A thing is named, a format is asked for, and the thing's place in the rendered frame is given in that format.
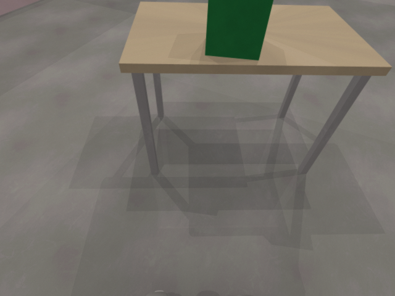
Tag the carton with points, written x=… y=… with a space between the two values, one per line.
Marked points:
x=236 y=28

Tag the table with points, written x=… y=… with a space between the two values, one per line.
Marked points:
x=170 y=37

